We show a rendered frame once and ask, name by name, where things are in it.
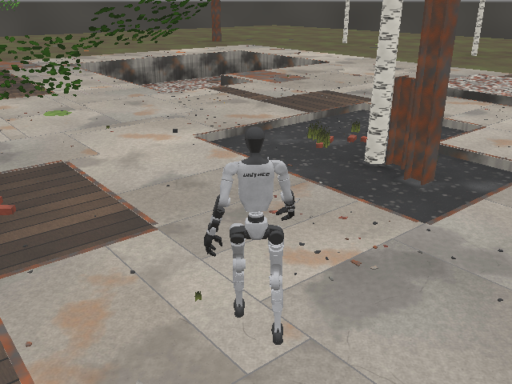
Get robot left upper arm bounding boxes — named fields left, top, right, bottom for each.
left=218, top=162, right=239, bottom=207

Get robot right upper arm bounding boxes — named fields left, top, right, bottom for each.
left=271, top=160, right=293, bottom=202

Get robot left forearm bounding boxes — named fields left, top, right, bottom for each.
left=206, top=195, right=225, bottom=236

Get left robot hand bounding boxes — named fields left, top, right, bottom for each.
left=204, top=232, right=222, bottom=256

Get right robot shin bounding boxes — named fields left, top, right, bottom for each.
left=271, top=275, right=283, bottom=333

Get robot right foot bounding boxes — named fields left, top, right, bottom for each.
left=271, top=323, right=283, bottom=345

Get robot right forearm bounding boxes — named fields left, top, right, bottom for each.
left=284, top=190, right=295, bottom=212

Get right robot hand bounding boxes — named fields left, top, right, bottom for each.
left=276, top=207, right=294, bottom=221

